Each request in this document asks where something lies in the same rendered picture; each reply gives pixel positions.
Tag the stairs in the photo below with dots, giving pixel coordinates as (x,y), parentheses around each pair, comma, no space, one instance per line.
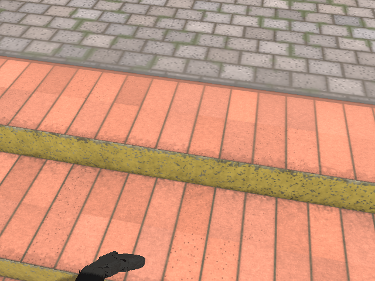
(65,201)

